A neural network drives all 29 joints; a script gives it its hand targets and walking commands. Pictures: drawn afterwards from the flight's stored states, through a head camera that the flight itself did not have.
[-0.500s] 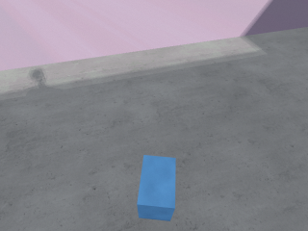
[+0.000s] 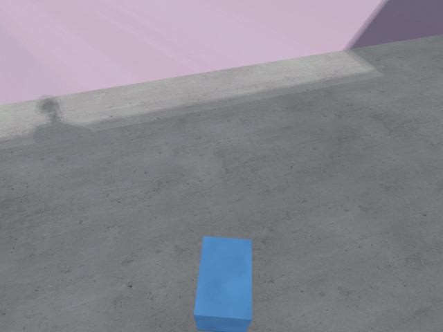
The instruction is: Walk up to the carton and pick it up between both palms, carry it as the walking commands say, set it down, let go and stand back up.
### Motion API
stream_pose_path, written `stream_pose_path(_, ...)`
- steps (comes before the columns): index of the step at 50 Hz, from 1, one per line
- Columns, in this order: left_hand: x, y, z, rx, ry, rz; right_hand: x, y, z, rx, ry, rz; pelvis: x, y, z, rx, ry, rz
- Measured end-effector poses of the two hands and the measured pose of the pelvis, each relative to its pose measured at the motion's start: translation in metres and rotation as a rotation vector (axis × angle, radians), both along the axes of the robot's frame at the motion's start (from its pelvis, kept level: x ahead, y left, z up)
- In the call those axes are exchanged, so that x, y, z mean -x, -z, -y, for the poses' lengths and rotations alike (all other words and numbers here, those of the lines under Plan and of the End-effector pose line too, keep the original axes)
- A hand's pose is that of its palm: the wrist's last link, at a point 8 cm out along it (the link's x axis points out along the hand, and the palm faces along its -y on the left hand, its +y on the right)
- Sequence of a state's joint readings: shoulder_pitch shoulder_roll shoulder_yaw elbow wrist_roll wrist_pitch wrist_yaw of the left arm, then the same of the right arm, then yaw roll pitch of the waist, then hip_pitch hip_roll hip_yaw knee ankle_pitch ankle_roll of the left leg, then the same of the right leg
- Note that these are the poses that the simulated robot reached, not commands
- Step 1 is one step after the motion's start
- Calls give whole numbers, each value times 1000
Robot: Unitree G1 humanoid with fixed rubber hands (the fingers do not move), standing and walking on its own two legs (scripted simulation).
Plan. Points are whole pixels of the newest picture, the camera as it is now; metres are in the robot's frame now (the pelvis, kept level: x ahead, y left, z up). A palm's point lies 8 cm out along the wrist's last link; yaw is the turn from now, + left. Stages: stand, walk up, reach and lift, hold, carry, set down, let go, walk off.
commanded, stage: walk up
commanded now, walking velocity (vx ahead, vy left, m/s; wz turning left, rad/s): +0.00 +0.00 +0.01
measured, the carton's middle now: (224, 285) +0.39 -0.01 -0.64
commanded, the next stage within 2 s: stand in 0.58 s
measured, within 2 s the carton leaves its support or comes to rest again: neither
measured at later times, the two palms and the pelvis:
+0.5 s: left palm out of the picture -0.03 +0.20 -0.14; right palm out of the picture -0.02 -0.21 -0.14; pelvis +0.01 +0.00 +0.01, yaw +0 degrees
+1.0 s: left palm out of the picture -0.08 +0.19 -0.14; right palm out of the picture -0.05 -0.21 -0.14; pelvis -0.01 +0.00 +0.01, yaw +0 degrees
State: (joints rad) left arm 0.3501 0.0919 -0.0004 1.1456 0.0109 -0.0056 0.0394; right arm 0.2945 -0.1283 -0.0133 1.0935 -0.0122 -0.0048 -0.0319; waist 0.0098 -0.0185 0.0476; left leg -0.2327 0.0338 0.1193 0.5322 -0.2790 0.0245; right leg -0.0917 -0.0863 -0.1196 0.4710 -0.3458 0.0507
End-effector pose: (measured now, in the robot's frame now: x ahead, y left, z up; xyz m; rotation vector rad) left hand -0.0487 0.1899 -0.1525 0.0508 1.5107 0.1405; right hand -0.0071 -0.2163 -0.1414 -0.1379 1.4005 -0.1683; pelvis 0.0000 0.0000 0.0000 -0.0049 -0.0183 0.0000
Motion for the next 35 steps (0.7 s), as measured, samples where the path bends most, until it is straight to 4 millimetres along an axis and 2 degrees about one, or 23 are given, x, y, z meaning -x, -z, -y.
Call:
stream_pose_path(3, -8, 0, -3, 8, 1, -5, -12, -4, -2, 28, 6, 15, -7, -3, -3, -1, 3, -8)
stream_pose_path(7, -18, -4, -10, -5, 7, -4, -17, -8, -3, 28, 9, 13, -13, -6, -5, -4, 3, -17)
stream_pose_path(12, -28, -8, -21, -42, 21, 6, -18, -6, -3, 18, 14, 10, -17, -7, -4, -10, 5, -19)
stream_pose_path(16, -31, -11, -23, -58, 30, 13, -11, -4, -4, 0, 19, -3, -18, -7, -3, -11, 2, -18)
stream_pose_path(24, -20, -12, -11, -49, 6, 4, 8, -2, -7, -26, 16, -49, -15, -8, 2, -11, -6, -14)
stream_pose_path(35, 8, -10, 7, -12, -3, -30, 28, -3, 0, -16, 12, -73, -3, -8, 7, -2, -7, -12)
